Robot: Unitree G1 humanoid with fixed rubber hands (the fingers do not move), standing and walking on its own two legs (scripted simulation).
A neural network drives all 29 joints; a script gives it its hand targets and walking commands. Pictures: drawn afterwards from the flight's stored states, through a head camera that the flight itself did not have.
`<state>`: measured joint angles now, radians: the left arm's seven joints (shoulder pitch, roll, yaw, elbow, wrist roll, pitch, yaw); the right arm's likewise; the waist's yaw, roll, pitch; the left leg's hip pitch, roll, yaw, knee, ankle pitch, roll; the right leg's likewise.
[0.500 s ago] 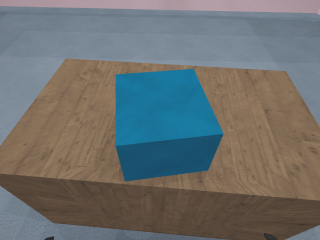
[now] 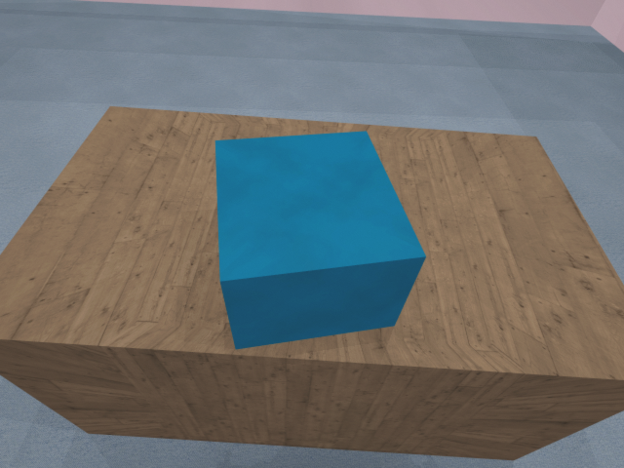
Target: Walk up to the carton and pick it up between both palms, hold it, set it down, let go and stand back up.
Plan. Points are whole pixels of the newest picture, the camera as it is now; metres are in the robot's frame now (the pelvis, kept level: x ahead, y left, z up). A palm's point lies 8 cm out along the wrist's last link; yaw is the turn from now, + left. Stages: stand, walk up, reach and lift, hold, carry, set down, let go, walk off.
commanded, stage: walk up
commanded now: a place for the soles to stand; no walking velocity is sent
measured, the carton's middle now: (305, 233) +0.52 +0.03 -0.05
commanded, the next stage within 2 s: reach and lift in 0.16 s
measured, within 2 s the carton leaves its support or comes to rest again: neither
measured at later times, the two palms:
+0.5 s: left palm (141, 413) +0.22 +0.24 -0.09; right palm out of the picture +0.16 -0.30 -0.09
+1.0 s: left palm (141, 434) +0.19 +0.22 -0.07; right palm (535, 456) +0.18 -0.29 -0.08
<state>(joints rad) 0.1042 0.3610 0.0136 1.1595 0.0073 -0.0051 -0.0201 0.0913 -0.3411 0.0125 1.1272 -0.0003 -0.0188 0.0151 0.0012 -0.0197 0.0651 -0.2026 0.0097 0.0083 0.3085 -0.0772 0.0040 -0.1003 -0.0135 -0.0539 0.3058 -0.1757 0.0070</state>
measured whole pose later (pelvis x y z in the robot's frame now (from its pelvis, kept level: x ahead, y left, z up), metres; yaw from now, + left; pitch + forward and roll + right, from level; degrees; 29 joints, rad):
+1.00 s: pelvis +0.04 -0.04 -0.01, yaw -2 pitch -1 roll +1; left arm 0.24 0.22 0.14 0.41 -0.03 0.22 0.02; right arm 0.18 -0.31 0.05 0.69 0.13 -0.16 0.10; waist 0.01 -0.03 0.05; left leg -0.19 0.05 0.02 0.39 -0.18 -0.05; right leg -0.12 0.01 -0.06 0.43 -0.30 -0.04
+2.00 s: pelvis +0.03 -0.04 -0.01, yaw -5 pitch +3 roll +0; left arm 0.38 0.08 0.04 0.25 -0.06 -0.23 0.19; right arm 0.19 -0.50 0.17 0.72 0.50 -0.50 0.29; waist 0.06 -0.05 -0.05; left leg -0.33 0.08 0.03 0.51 -0.22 -0.06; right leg -0.28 0.04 -0.02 0.54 -0.31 -0.05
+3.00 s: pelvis +0.03 -0.03 +0.00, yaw -5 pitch +6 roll +0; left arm 0.00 0.13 0.15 0.26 -0.12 0.03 0.15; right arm -0.24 -0.52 0.18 0.77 0.53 -0.28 0.21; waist 0.11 -0.01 -0.05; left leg -0.32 0.07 0.02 0.38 -0.16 -0.05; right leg -0.26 0.05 0.01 0.39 -0.23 -0.04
